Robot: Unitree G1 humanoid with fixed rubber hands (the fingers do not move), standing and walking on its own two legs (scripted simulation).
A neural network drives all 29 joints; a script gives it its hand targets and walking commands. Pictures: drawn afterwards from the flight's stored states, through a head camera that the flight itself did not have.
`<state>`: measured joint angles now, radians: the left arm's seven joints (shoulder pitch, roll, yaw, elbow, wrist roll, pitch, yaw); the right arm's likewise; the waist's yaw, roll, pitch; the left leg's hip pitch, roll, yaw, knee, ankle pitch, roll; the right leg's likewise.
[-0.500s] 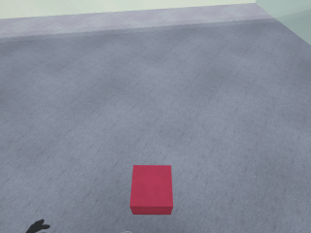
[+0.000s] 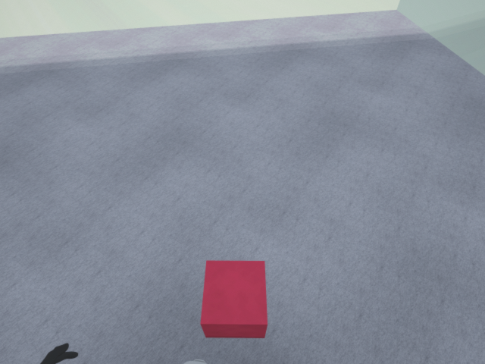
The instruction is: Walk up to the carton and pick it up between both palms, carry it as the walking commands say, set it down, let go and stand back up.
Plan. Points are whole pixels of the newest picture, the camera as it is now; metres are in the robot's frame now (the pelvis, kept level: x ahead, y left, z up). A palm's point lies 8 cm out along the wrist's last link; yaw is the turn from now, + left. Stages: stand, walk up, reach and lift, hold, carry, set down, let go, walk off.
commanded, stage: walk up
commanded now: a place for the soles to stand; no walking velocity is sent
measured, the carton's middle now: (235, 299) +0.46 +0.04 -0.65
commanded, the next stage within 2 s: none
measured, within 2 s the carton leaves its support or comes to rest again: neither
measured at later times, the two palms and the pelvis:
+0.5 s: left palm out of the picture +0.12 +0.33 -0.08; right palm out of the picture +0.08 -0.34 -0.09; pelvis +0.01 +0.00 -0.01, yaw +0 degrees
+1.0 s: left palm out of the picture +0.12 +0.32 -0.08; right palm out of the picture +0.09 -0.35 -0.09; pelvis +0.01 -0.01 +0.00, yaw +1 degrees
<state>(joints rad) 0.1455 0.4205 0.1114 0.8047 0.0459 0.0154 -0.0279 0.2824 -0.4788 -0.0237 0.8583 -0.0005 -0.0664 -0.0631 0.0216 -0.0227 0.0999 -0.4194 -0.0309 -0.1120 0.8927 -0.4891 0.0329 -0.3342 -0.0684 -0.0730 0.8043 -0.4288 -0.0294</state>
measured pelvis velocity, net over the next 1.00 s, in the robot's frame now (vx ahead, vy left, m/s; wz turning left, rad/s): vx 0.01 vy -0.01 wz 0.01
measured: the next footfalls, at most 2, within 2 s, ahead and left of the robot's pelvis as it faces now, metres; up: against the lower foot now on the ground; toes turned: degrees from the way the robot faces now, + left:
none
